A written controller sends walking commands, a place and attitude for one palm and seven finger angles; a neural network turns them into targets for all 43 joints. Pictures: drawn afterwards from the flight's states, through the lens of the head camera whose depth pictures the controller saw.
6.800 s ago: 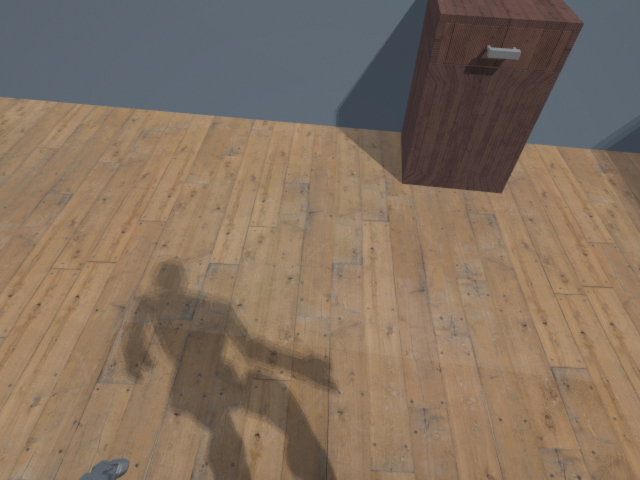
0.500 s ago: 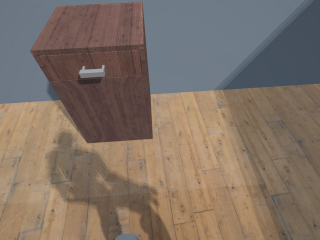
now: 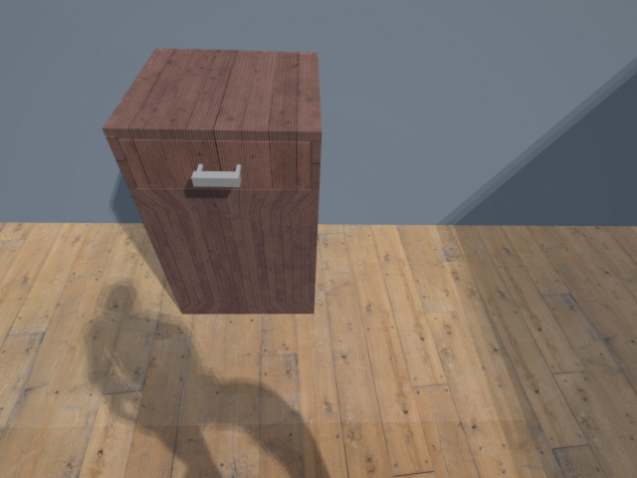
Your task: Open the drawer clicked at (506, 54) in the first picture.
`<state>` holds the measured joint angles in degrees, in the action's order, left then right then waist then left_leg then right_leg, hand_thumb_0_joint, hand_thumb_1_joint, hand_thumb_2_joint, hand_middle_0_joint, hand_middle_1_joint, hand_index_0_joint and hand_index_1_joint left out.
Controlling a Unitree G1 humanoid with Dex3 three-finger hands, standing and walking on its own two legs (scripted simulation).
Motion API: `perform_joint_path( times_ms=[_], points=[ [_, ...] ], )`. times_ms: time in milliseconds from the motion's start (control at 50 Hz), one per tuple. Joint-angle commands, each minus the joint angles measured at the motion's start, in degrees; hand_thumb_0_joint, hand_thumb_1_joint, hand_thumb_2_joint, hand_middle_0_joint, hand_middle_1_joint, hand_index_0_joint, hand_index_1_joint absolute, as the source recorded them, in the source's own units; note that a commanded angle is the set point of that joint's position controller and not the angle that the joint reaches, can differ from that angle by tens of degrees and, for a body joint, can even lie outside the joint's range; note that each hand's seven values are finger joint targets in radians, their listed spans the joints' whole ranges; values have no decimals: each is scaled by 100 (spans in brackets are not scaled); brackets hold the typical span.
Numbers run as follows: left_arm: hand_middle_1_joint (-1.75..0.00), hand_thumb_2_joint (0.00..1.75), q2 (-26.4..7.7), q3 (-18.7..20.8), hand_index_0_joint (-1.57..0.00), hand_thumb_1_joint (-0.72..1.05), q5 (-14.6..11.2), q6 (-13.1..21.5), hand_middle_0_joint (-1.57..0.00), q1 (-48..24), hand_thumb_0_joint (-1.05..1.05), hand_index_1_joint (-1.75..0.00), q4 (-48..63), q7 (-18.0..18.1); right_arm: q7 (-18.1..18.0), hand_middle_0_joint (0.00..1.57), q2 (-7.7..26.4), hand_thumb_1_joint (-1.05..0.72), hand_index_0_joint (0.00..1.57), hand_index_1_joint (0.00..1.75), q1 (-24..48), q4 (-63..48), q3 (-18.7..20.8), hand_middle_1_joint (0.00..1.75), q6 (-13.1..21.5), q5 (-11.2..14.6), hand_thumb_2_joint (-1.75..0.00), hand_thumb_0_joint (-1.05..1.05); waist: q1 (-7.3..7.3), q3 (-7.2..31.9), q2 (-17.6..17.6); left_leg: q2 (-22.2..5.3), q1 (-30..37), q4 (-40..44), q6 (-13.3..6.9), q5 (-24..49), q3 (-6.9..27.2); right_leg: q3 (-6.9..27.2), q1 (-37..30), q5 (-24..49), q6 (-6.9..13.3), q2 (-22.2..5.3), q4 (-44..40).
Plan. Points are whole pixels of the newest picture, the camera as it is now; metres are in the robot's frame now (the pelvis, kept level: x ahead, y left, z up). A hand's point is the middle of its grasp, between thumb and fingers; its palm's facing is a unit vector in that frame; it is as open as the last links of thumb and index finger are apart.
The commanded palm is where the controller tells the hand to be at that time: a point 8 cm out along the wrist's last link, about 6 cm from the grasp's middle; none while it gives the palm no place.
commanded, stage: take the last steps up to it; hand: left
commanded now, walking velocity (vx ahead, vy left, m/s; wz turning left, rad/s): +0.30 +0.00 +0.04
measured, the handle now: (218, 173) +0.78 +0.26 -0.10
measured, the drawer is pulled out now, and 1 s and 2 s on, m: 0.00 0.00 0.00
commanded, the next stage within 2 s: come to a stop and stand still in 0.60 s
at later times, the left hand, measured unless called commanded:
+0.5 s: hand out of the picture +0.09 +0.12 -0.16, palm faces +0.13 -0.97 -0.21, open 7.3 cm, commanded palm none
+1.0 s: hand (198, 402) +0.28 +0.21 -0.19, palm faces +0.09 -0.98 -0.20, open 7.3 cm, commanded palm none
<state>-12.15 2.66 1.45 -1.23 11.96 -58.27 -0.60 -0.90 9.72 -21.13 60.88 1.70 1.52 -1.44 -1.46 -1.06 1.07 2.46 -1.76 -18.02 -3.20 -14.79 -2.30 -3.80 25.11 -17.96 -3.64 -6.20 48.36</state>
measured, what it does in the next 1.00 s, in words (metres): walks ahead: right foot, then left foot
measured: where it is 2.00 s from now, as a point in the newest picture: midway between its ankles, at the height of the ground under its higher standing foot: outside the picture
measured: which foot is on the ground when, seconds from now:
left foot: down 0.00-0.16, up 0.18-0.68, down 0.70-1.00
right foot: up 0.00-0.12, down 0.14-0.70, up 0.72-1.00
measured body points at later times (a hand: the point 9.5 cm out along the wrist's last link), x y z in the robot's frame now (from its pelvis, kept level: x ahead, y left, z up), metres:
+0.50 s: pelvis +0.14 -0.05 +0.00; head +0.14 -0.07 +0.45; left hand +0.08 +0.17 -0.15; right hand +0.19 -0.28 -0.16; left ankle +0.21 +0.11 -0.68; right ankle +0.10 -0.13 -0.75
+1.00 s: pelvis +0.24 +0.02 +0.00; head +0.27 +0.04 +0.44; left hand +0.27 +0.26 -0.17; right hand +0.33 -0.21 -0.14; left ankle +0.26 +0.10 -0.75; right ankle +0.23 -0.13 -0.67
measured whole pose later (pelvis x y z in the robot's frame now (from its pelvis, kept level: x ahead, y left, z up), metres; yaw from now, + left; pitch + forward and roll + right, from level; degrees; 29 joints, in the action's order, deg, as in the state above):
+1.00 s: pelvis +0.24 +0.02 +0.00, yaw +2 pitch -1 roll -1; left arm -11.8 3.8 1.1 -2.7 11.8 -59.0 2.0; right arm -3.0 8.1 -7.1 59.0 1.6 -0.3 -0.9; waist 0.5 -4.7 2.8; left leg -1.7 -13.2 -25.3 -3.2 -11.6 -8.8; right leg -0.8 26.2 -23.7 -2.6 -2.7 59.6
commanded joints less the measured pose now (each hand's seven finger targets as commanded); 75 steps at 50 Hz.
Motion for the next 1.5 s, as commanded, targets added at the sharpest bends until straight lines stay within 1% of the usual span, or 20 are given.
perform_joint_path(
  times_ms=[0, 60, 100, 140, 180, 220, 300, 580, 640, 660, 680, 700, 800, 1000, 1140, 1200, 1240, 1260, 1360, 1480],
  points=[
    [-30, 90, -170, 16, -20, 90, -17, 219, -20, -755, 0, -30, 600, -29, -54, 20, 881, -90, 20, 30, -384, -62, 206, 30, 130, -11, -90, 0, -127, -645, -777, -1740, -305, 680, -847, 693, 1439, -47, 309, -78, 106, 81, -738],
    [-30, 90, -148, 54, -20, 90, -23, 268, -20, -400, 0, -30, 475, -24, -61, 20, 848, -90, 20, 30, -320, 28, 176, 30, 123, -9, -90, 0, 81, -580, -681, -1593, -734, 285, -678, 758, 1209, -190, -640, 239, 198, 278, -1401],
    [-30, 90, -395, 150, -20, 90, 2, 370, -20, 596, 0, -30, 139, 4, -48, 20, 714, -90, 20, 30, -298, 89, 144, 30, 147, 36, -90, 0, 528, -122, -85, -1110, -1352, -1021, -340, 688, 739, -12, -2273, 558, 321, 224, -2274],
    [-30, 90, -1287, 317, -20, 90, -13, 462, -20, 1863, 0, -30, -212, 97, 16, 20, 393, -90, 20, 30, -317, -167, 94, 30, 189, 89, -90, 0, 834, 562, 1746, -102, -3200, -3879, 89, -1825, -38, 3111, -3758, -64, 1178, -2013, -3496],
    [-30, 90, -901, 269, -20, 90, -91, 438, -20, 1123, 0, -30, -88, 140, 71, 20, 569, -90, 20, 30, -86, -81, 231, 30, 89, 47, -90, 0, 571, -143, 1040, -622, -3273, -4894, 25, -1047, 431, 2723, -2371, -1708, 1150, -1783, -4031],
    [-30, 90, -411, 112, -20, 90, -76, 471, -20, 631, 0, -30, 45, 158, 107, 20, 347, -90, 20, 30, -17, 1, 210, 30, 17, 21, -90, 0, 277, -689, 402, -840, -3154, -4917, 139, -262, 406, 1834, -1467, -990, 1010, -1431, -4131],
    [-30, 90, -32, 37, -20, 90, -46, 585, -20, 848, 0, -30, -78, 183, 133, 20, 48, -90, 20, 30, -340, 145, 184, 30, -114, -19, -90, 0, 35, -596, 365, -874, -2967, -4537, 342, 347, 188, 568, -1354, 770, 936, -956, -4100],
    [-30, 90, -324, 23, -20, 90, 17, 555, -20, 1656, 0, -30, -582, 232, 252, 20, 138, -90, 20, 30, 1442, -549, 88, 30, 0, 43, -90, 0, 388, -581, 709, -655, -2509, -2007, 222, 210, -274, 247, -2163, 3010, 1131, -1085, -3338],
    [-30, 90, -303, 39, -20, 90, -17, 499, -20, 1493, 0, -30, -573, 237, 156, 20, 323, -90, 20, 30, 536, -275, 115, 30, 88, 6, -90, 0, -67, -84, 372, -353, -845, -987, 113, 661, -443, -89, -1820, 3338, 906, -732, -2013],
    [-30, 90, -156, 5, -20, 90, -56, 489, -20, 1594, 0, -30, -533, 220, 95, 20, 679, -90, 20, 30, -129, -108, 183, 30, 152, -39, -90, 0, -275, 513, -263, -857, 428, -861, -57, 1654, -2, -319, -1208, 2486, 691, -341, -818],
    [-30, 90, 172, -64, -20, 90, -109, 478, -20, 1823, 0, -30, -456, 200, 30, 20, 1256, -90, 20, 30, -636, -33, 298, 30, 172, -42, -90, 0, -297, 1096, -1669, -2285, 1534, -833, -627, 3321, 1692, -645, 74, -790, 430, 387, 655],
    [-30, 90, 152, -84, -20, 90, -88, 451, -20, 1726, 0, -30, -410, 252, -38, 20, 1261, -90, 20, 30, -676, -10, 256, 30, 85, 57, -90, 0, -271, 1180, -1390, -2675, 1239, -421, -958, 4105, 1934, -110, 233, -1944, 449, 446, 1492],
    [-30, 90, 286, -109, -20, 90, -106, 125, -20, 1435, 0, -30, -632, 285, -199, 20, 514, -90, 20, 30, 975, -240, -12, 30, 65, 86, -90, 0, 282, 24, -477, -2063, -894, -5, -620, 4872, 583, 383, -696, -781, 138, -29, 515],
    [-30, 90, -193, 216, -20, 90, -29, -305, -20, 580, 0, -30, 208, 216, -256, 20, 872, -90, 20, 30, 1000, -446, 266, 30, -175, 22, -90, 0, 214, 253, -901, -2206, -772, -149, -760, 3878, 462, 618, 192, -467, 59, 334, 1581],
    [-30, 90, -161, 90, -20, 90, -47, -160, -20, -10, 0, -30, 541, 189, -115, 20, 1023, -90, 20, 30, 704, -434, 356, 30, -245, -39, -90, 0, -14, 362, -1362, -2010, -640, -236, -634, 2590, 644, 151, -568, -756, 175, 391, -585],
    [-30, 90, -341, 112, -20, 90, -46, -20, -20, 463, 0, -30, 385, 201, -48, 20, 998, -90, 20, 30, 647, -410, 364, 30, -266, 29, -90, 0, 216, 599, -903, -1612, -1055, -816, -165, 1681, 404, 61, -1714, 720, 212, 403, -2530],
    [-30, 90, -1045, 172, -20, 90, 33, 120, -20, 320, 0, -30, 404, 253, -5, 20, 292, -90, 20, 30, 509, -549, 222, 30, -289, 105, -90, 0, 94, 379, 1294, -587, -2185, -1931, 456, -1155, -253, 1677, -1944, 2487, 678, -1123, -3127],
    [-30, 90, -1078, 127, -20, 90, 5, 112, -20, 281, 0, -30, 454, 244, -12, 20, 373, -90, 20, 30, 765, -659, 212, 30, -359, 98, -90, 0, 232, 334, 1200, -518, -2019, -2554, 428, -1776, 93, 1662, -1324, 2770, 1146, -1468, -3163],
    [-30, 90, -545, 27, -20, 90, -43, 135, -20, -218, 0, -30, 394, 263, -44, 20, 394, -90, 20, 30, 424, -240, 200, 30, -397, 92, -90, 0, -34, 121, 1010, -483, -1940, -3341, 445, -1044, 212, 800, -1408, 2922, 1190, -680, -2947],
    [-30, 90, -467, 41, -20, 90, -63, 154, -20, 229, 0, -30, 80, 286, -88, 20, 195, -90, 20, 30, 465, -68, 87, 30, -297, 96, -90, 0, 153, 7, 543, -518, -1350, -1439, 457, -658, 108, 1062, -1696, 2601, 1249, -648, -2866]
  ],
)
